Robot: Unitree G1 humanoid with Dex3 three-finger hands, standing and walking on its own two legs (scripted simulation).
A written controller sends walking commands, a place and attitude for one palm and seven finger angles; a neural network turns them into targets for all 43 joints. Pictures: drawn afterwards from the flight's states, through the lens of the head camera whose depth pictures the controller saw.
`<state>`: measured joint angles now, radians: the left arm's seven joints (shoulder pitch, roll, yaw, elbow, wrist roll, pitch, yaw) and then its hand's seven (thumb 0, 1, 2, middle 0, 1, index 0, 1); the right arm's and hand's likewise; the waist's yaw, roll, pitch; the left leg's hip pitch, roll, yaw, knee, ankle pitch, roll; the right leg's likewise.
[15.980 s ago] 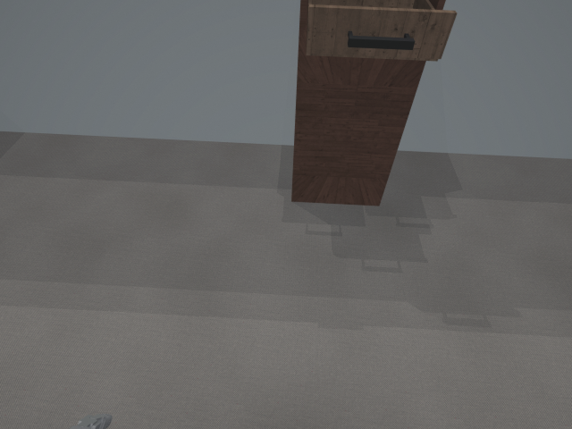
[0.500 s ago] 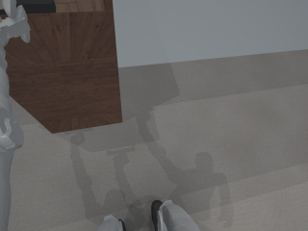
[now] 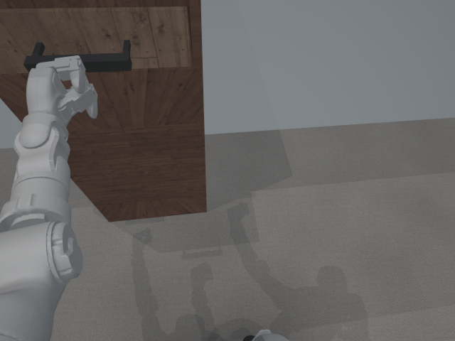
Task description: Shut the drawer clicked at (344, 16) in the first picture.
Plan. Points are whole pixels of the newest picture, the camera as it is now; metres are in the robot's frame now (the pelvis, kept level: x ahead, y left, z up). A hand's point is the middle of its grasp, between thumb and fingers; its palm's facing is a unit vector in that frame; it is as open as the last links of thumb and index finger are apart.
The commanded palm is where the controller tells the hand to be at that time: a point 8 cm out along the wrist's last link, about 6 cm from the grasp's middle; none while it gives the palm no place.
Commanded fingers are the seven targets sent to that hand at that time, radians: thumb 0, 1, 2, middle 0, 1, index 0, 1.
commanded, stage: draw the hand back to the body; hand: left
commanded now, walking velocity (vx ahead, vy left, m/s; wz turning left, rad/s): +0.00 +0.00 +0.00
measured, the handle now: (82, 55) +0.60 +0.24 +0.13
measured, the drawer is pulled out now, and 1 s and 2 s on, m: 0.00 0.00 0.00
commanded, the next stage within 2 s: step back with the hand held close in 1.28 s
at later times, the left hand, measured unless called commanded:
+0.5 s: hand (34, 179) +0.32 +0.22 +0.16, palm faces +0.18 -0.97 -0.15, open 3.3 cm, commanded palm +0.28 +0.26 +0.16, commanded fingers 0.00 0.90 0.90 -1.40 -1.60 -1.40 -1.60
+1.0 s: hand out of the picture +0.18 +0.23 +0.18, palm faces +0.41 -0.84 -0.34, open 3.3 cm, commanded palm +0.12 +0.27 +0.20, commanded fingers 0.00 0.90 0.90 -1.40 -1.60 -1.40 -1.60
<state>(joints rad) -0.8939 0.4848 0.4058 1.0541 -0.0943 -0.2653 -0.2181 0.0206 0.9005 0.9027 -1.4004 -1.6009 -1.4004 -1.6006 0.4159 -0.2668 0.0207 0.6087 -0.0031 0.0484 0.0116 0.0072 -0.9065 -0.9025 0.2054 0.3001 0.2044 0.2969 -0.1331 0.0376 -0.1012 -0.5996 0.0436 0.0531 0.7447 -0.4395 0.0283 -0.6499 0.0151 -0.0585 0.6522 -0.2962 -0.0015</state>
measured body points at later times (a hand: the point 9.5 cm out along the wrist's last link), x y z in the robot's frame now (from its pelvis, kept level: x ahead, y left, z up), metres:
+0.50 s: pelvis -0.02 -0.01 +0.02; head -0.01 -0.02 +0.47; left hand +0.30 +0.27 +0.17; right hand +0.18 -0.23 -0.06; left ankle -0.06 +0.09 -0.71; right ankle +0.00 -0.12 -0.71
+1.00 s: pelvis -0.03 -0.02 +0.03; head -0.05 -0.04 +0.48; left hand +0.15 +0.27 +0.20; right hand +0.16 -0.23 -0.06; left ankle -0.06 +0.09 -0.71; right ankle +0.00 -0.12 -0.71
